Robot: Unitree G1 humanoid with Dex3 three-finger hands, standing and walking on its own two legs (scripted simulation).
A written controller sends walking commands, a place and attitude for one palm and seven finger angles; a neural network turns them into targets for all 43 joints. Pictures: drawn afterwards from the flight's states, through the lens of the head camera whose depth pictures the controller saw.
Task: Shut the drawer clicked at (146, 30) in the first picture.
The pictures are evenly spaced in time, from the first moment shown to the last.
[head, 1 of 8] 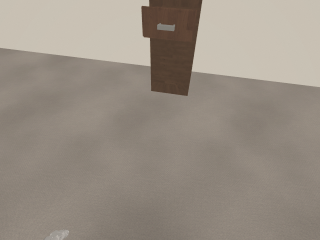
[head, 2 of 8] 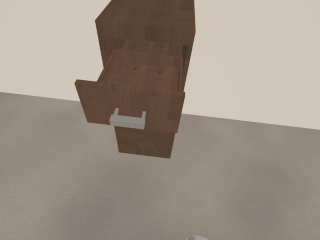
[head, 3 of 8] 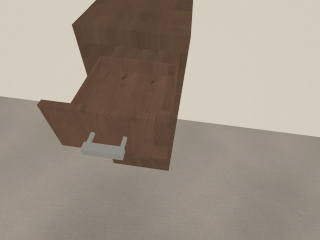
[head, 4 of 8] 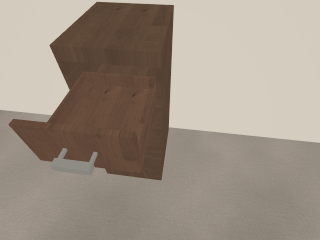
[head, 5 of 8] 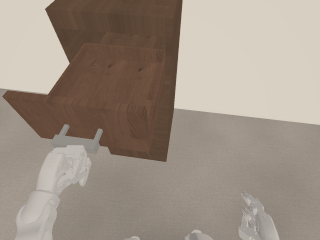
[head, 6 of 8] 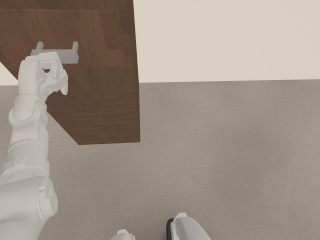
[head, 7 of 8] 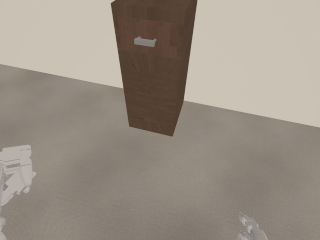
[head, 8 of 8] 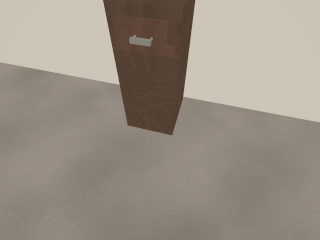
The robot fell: no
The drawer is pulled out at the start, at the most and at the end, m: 0.30 0.30 0.00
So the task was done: yes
